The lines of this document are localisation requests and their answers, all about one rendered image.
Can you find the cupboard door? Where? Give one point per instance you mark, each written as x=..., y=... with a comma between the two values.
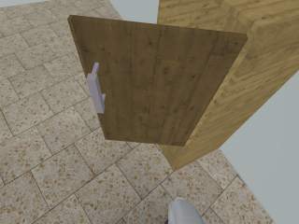
x=158, y=79

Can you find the right robot thigh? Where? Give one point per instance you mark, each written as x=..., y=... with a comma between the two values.
x=183, y=212

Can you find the handle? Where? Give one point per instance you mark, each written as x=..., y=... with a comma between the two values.
x=95, y=90

